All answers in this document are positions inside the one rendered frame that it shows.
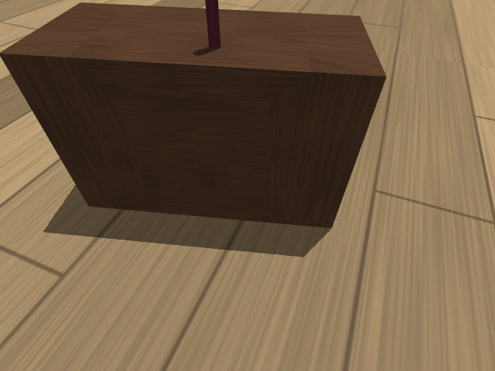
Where can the can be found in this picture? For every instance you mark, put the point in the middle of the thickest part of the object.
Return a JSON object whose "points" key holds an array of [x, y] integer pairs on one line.
{"points": [[213, 24]]}

